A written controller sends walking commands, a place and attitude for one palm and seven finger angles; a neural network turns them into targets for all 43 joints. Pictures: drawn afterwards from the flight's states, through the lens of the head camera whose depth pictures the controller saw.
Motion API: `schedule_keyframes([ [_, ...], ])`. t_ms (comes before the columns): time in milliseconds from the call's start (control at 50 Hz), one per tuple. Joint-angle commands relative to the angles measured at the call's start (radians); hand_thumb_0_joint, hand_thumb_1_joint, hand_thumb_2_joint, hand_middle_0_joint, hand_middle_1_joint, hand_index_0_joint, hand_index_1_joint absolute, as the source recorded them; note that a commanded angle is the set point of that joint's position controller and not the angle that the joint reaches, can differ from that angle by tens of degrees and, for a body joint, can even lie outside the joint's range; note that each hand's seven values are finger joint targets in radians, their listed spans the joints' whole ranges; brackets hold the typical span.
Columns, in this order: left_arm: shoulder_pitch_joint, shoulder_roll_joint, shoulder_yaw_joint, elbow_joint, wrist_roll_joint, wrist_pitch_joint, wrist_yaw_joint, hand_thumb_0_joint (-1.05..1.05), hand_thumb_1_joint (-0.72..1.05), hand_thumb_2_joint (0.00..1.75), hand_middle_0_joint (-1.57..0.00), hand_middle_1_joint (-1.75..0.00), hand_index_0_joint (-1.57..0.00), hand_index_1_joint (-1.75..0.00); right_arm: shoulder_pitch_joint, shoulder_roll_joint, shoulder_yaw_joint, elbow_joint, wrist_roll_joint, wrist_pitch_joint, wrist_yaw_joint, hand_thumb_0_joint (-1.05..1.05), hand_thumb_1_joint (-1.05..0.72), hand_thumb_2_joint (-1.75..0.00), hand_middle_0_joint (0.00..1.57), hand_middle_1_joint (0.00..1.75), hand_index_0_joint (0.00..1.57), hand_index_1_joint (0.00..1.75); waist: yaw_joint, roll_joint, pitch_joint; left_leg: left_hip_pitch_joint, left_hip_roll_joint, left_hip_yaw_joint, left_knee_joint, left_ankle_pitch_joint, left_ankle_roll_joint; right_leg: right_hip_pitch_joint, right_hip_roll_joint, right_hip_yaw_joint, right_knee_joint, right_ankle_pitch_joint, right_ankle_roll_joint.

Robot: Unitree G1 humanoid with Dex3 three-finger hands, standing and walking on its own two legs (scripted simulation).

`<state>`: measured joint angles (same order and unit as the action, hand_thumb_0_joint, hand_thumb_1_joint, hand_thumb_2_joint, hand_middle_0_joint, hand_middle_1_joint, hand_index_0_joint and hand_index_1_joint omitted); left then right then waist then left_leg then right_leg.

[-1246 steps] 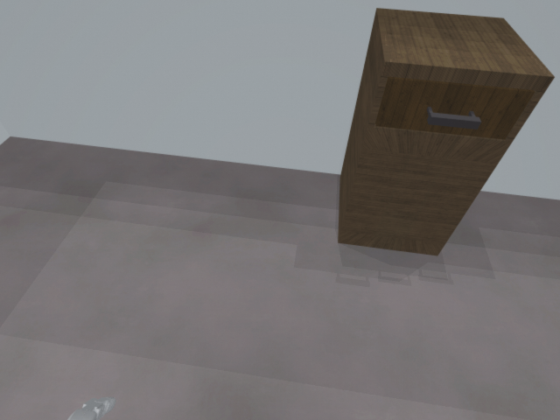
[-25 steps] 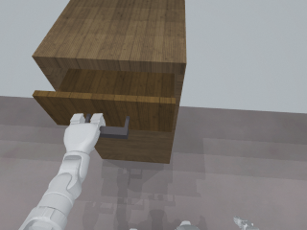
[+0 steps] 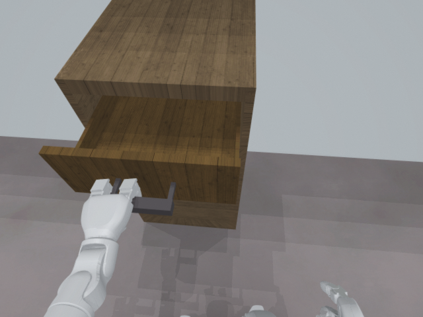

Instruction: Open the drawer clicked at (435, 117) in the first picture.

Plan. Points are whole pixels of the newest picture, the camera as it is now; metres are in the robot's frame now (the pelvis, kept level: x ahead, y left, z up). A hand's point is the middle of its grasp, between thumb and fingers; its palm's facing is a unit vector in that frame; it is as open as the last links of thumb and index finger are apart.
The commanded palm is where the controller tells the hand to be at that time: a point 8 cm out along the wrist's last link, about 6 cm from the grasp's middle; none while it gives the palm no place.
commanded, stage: pull the drawer open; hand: left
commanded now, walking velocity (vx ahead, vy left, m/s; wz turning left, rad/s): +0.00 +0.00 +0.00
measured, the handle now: (142, 195) +0.35 +0.17 -0.01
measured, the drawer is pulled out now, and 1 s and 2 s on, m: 0.17 0.27 0.30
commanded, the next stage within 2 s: open the thumb to release the handle in 1.42 s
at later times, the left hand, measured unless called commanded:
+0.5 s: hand (112, 245) +0.25 +0.21 -0.03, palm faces -0.02 -0.10 -1.00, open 5.7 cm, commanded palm +0.22 +0.20 +0.02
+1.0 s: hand (103, 275) +0.20 +0.22 -0.03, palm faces -0.03 -0.11 -0.99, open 5.7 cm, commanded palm +0.16 +0.20 +0.02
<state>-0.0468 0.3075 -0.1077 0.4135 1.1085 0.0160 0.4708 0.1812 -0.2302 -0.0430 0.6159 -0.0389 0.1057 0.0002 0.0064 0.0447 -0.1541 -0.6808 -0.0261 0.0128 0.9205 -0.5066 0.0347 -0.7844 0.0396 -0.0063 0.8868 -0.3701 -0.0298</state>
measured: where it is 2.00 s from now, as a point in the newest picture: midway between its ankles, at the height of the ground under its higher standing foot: outside the picture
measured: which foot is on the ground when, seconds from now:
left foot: down 0.00-1.00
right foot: down 0.00-1.00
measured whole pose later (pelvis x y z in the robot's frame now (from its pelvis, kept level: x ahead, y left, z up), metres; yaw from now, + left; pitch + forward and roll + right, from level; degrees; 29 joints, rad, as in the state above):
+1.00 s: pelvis +0.01 +0.00 -0.01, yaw -1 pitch +15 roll +0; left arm 0.46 0.30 -0.08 -0.01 1.11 -0.02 0.51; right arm 0.12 -0.22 0.00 0.54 -0.06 0.07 0.05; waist 0.06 0.03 -0.16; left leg -0.68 -0.02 0.03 0.99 -0.57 0.03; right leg -0.81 0.05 0.01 0.98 -0.43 -0.04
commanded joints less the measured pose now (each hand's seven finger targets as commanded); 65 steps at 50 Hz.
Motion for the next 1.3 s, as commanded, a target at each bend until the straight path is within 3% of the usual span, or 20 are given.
schedule_keyframes([
  [0,-0.157,0.078,0.006,-0.240,0.009,-0.034,0.051,0.00,0.90,0.90,-0.40,-1.35,-0.40,-1.35,-0.044,-0.120,-0.042,-0.128,0.000,-0.045,-0.015,0.00,-0.90,-0.90,0.20,0.30,0.20,0.30,-0.010,-0.026,-0.286,0.137,0.009,-0.028,-0.111,0.446,-0.025,0.222,-0.003,0.002,-0.078,0.280,-0.028],
  [20,-0.119,0.096,0.027,-0.233,0.012,-0.035,0.052,0.00,0.90,0.90,-0.40,-1.35,-0.40,-1.35,-0.049,-0.118,-0.041,-0.132,0.001,-0.047,-0.016,0.00,-0.90,-0.90,0.20,0.30,0.20,0.30,0.002,-0.026,-0.274,0.128,0.008,-0.028,-0.116,0.426,-0.026,0.223,-0.002,0.001,-0.078,0.263,-0.029],
  [180,0.021,0.101,0.046,-0.289,0.000,-0.034,0.049,0.00,0.90,0.90,-0.40,-1.35,-0.40,-1.35,-0.070,-0.115,-0.033,-0.151,0.001,-0.056,-0.013,0.00,-0.90,-0.90,0.20,0.30,0.20,0.30,0.022,-0.040,-0.275,0.127,0.005,-0.024,-0.117,0.449,-0.027,0.254,0.000,0.011,-0.076,0.289,-0.029],
  [200,0.010,0.088,0.031,-0.310,-0.001,-0.035,0.047,0.00,0.90,0.90,-0.40,-1.35,-0.40,-1.35,-0.077,-0.115,-0.033,-0.151,0.001,-0.056,-0.013,0.00,-0.90,-0.90,0.20,0.30,0.20,0.30,0.016,-0.032,-0.279,0.128,0.005,-0.024,-0.114,0.445,-0.026,0.250,-0.002,0.014,-0.076,0.295,-0.029],
  [280,0.122,0.089,0.044,-0.380,-0.002,-0.043,0.055,0.00,0.90,0.90,-0.40,-1.35,-0.40,-1.35,-0.086,-0.111,-0.033,-0.167,-0.003,-0.063,-0.007,0.00,-0.90,-0.90,0.20,0.30,0.20,0.30,0.034,-0.021,-0.300,0.150,0.008,-0.025,-0.108,0.504,-0.030,0.261,-0.001,0.019,-0.066,0.323,-0.030],
  [340,0.184,0.064,0.021,-0.410,-0.004,-0.039,0.058,0.00,0.90,0.90,-0.40,-1.35,-0.40,-1.35,-0.095,-0.109,-0.030,-0.175,-0.002,-0.063,0.002,0.00,-0.90,-0.90,0.20,0.30,0.20,0.30,0.029,-0.019,-0.251,0.145,0.011,-0.032,-0.108,0.498,-0.034,0.231,0.001,0.010,-0.063,0.298,-0.031],
  [400,0.240,0.095,0.059,-0.437,-0.002,-0.040,0.067,0.00,0.90,0.90,-0.40,-1.35,-0.40,-1.35,-0.100,-0.110,-0.028,-0.182,-0.005,-0.064,0.003,0.00,-0.90,-0.90,0.20,0.30,0.20,0.30,0.037,-0.030,-0.269,0.145,0.011,-0.030,-0.099,0.508,-0.033,0.246,0.001,0.018,-0.056,0.318,-0.029],
  [480,0.292,0.073,0.038,-0.486,0.006,-0.044,0.078,0.00,0.90,0.90,-0.40,-1.35,-0.40,-1.35,-0.115,-0.107,-0.024,-0.186,-0.009,-0.067,0.010,0.00,-0.90,-0.90,0.20,0.30,0.20,0.30,0.038,-0.011,-0.256,0.147,0.012,-0.035,-0.091,0.511,-0.037,0.220,0.000,0.018,-0.043,0.306,-0.032],
  [540,0.362,0.095,0.072,-0.491,0.006,-0.047,0.088,0.00,0.90,0.90,-0.40,-1.35,-0.40,-1.35,-0.118,-0.105,-0.023,-0.189,-0.009,-0.071,0.011,0.00,-0.90,-0.90,0.20,0.30,0.20,0.30,0.046,-0.037,-0.254,0.134,0.007,-0.032,-0.079,0.510,-0.037,0.233,0.003,0.027,-0.034,0.333,-0.030],
  [600,0.398,0.078,0.048,-0.539,0.008,-0.051,0.093,0.00,0.90,0.90,-0.40,-1.35,-0.40,-1.35,-0.126,-0.103,-0.022,-0.192,-0.012,-0.074,0.018,0.00,-0.90,-0.90,0.20,0.30,0.20,0.30,0.049,0.001,-0.256,0.157,0.011,-0.038,-0.071,0.554,-0.044,0.214,0.004,0.031,-0.025,0.343,-0.033],
  [740,0.443,0.077,0.049,-0.557,0.010,-0.053,0.093,0.00,0.90,0.90,-0.40,-1.35,-0.40,-1.35,-0.136,-0.101,-0.014,-0.205,-0.014,-0.074,0.022,0.00,-0.90,-0.90,0.20,0.30,0.20,0.30,0.044,-0.048,-0.209,0.119,0.007,-0.040,-0.063,0.470,-0.036,0.187,0.005,0.023,-0.021,0.288,-0.029],
  [780,0.467,0.092,0.061,-0.598,0.014,-0.063,0.097,0.00,0.90,0.90,-0.40,-1.35,-0.40,-1.35,-0.132,-0.099,-0.013,-0.211,-0.020,-0.076,0.023,0.00,-0.90,-0.90,0.20,0.30,0.20,0.30,0.059,-0.026,-0.254,0.140,0.006,-0.041,-0.054,0.510,-0.042,0.193,0.005,0.040,-0.008,0.307,-0.032],
  [820,0.522,0.064,0.033,-0.602,0.008,-0.064,0.094,0.00,0.90,0.90,-0.40,-1.35,-0.40,-1.35,-0.131,-0.096,-0.011,-0.216,-0.017,-0.078,0.029,0.00,-0.90,-0.90,0.20,0.30,0.20,0.30,0.059,-0.021,-0.245,0.142,0.006,-0.041,-0.046,0.533,-0.042,0.186,0.005,0.034,-0.005,0.314,-0.031],
  [880,0.561,0.084,0.049,-0.627,0.006,-0.069,0.092,0.00,0.90,0.90,-0.40,-1.35,-0.40,-1.35,-0.132,-0.098,-0.008,-0.220,-0.019,-0.077,0.033,0.00,-0.90,-0.90,0.20,0.30,0.20,0.30,0.064,-0.019,-0.231,0.143,0.008,-0.044,-0.045,0.543,-0.046,0.179,0.007,0.042,-0.002,0.314,-0.033],
  [940,0.625,0.058,0.021,-0.666,0.003,-0.078,0.088,0.00,0.90,0.90,-0.40,-1.35,-0.40,-1.35,-0.133,-0.093,-0.008,-0.235,-0.020,-0.078,0.043,0.00,-0.90,-0.90,0.20,0.30,0.20,0.30,0.069,-0.014,-0.235,0.141,0.009,-0.043,-0.035,0.545,-0.042,0.171,0.005,0.038,0.004,0.302,-0.033],
  [1000,0.677,0.076,0.045,-0.673,-0.003,-0.087,0.088,0.00,0.90,0.90,-0.40,-1.35,-0.40,-1.35,-0.131,-0.095,-0.006,-0.241,-0.021,-0.079,0.046,0.00,-0.90,-0.90,0.20,0.30,0.20,0.30,0.070,-0.053,-0.208,0.109,0.006,-0.043,-0.030,0.513,-0.038,0.169,0.006,0.050,0.007,0.304,-0.032],
  [1040,0.688,0.064,0.027,-0.693,0.000,-0.095,0.088,0.00,0.90,0.90,-0.40,-1.35,-0.40,-1.35,-0.136,-0.095,-0.003,-0.245,-0.025,-0.079,0.051,0.00,-0.90,-0.90,0.20,0.30,0.20,0.30,0.070,-0.038,-0.205,0.102,0.004,-0.047,-0.026,0.488,-0.039,0.143,0.006,0.053,0.012,0.260,-0.036],
  [1160,0.813,0.092,0.062,-0.756,-0.011,-0.128,0.093,0.00,0.90,0.90,-0.40,-1.35,-0.40,-1.35,-0.124,-0.100,-0.003,-0.262,-0.031,-0.086,0.060,0.00,-0.90,-0.90,0.20,0.30,0.20,0.30,0.081,-0.024,-0.228,0.104,0.005,-0.051,0.006,0.542,-0.053,0.112,0.009,0.074,0.038,0.279,-0.041],
  [1240,0.855,0.091,0.059,-0.763,-0.010,-0.136,0.092,0.00,0.90,0.90,-0.40,-1.35,-0.40,-1.35,-0.125,-0.101,-0.002,-0.275,-0.033,-0.086,0.065,0.00,-0.90,-0.90,0.20,0.30,0.20,0.30,0.084,-0.021,-0.187,0.072,0.004,-0.051,0.015,0.463,-0.052,0.065,0.008,0.060,0.043,0.186,-0.041],
  [1280,0.892,0.094,0.067,-0.774,-0.016,-0.136,0.094,0.00,0.90,0.90,-0.40,-1.35,-0.40,-1.35,-0.122,-0.103,0.002,-0.282,-0.034,-0.088,0.066,0.00,-0.90,-0.90,0.20,0.30,0.20,0.30,0.092,-0.016,-0.208,0.075,0.004,-0.053,0.019,0.479,-0.055,0.066,0.008,0.073,0.050,0.192,-0.043],
])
